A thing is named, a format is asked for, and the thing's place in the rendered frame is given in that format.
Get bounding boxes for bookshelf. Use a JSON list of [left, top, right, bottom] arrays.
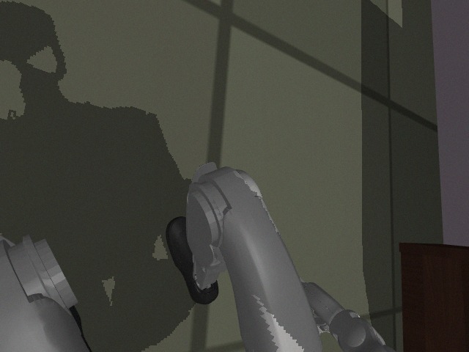
[[399, 243, 469, 352]]

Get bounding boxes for right robot hand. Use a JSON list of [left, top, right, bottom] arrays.
[[300, 278, 345, 333]]

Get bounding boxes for left robot foot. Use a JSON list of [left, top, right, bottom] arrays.
[[69, 306, 92, 352]]

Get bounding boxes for right robot foot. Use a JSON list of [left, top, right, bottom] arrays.
[[166, 216, 218, 304]]

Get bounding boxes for right robot arm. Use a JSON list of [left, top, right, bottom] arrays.
[[329, 309, 396, 352]]

